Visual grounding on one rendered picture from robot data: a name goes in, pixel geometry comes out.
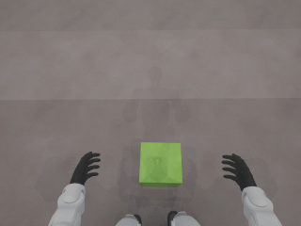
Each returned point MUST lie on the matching robot right hand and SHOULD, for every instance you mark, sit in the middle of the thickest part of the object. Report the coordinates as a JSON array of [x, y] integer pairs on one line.
[[244, 177]]

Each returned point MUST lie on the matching carton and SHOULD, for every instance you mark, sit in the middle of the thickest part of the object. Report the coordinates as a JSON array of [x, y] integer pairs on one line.
[[160, 164]]

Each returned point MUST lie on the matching left robot forearm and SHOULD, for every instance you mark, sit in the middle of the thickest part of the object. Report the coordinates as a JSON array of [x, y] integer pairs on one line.
[[70, 206]]

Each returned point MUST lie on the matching left robot shin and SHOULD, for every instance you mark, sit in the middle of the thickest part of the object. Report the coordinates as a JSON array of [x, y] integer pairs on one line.
[[130, 216]]

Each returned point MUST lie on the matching right robot shin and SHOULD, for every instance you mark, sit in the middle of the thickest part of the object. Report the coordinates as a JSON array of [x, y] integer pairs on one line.
[[181, 214]]

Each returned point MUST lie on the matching robot left hand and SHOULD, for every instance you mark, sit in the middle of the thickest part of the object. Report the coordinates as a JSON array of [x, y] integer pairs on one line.
[[80, 174]]

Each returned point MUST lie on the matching robot shin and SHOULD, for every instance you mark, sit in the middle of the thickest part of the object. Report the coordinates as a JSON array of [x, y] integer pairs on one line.
[[130, 216], [181, 214]]

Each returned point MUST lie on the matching right robot forearm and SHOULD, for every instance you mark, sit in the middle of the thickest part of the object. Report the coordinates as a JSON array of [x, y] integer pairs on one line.
[[258, 209]]

